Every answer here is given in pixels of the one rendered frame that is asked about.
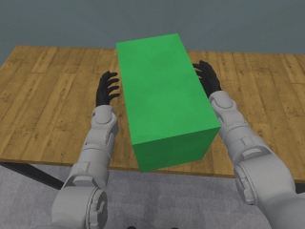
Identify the left robot hand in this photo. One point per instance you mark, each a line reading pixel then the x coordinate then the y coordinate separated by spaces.
pixel 102 93

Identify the right robot hand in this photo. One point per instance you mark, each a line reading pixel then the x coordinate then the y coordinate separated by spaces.
pixel 208 79

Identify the left robot forearm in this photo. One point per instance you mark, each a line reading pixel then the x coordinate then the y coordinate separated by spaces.
pixel 92 167

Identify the carton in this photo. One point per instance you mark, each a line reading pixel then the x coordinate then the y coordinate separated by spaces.
pixel 170 117

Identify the robot right upper arm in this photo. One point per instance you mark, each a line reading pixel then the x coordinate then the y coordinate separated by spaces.
pixel 264 182

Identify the right robot forearm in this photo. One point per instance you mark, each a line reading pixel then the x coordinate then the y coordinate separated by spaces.
pixel 238 136

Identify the robot left upper arm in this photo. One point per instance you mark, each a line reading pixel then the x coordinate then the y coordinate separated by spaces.
pixel 79 207

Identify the table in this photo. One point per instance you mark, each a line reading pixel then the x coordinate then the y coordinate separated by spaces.
pixel 48 94

